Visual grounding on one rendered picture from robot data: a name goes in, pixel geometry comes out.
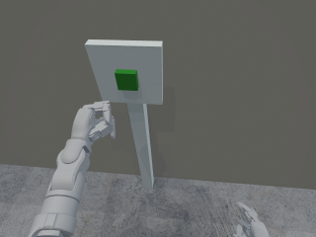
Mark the robot left hand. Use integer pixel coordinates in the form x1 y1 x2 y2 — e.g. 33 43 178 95
71 101 116 147

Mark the robot left forearm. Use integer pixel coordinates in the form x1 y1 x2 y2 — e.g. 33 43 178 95
28 138 92 237

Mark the robot right hand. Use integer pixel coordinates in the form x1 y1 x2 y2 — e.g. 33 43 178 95
233 202 270 237

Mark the button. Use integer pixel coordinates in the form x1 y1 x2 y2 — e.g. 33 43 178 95
115 69 139 91

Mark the panel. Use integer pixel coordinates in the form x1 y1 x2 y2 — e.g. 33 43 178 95
84 39 163 190

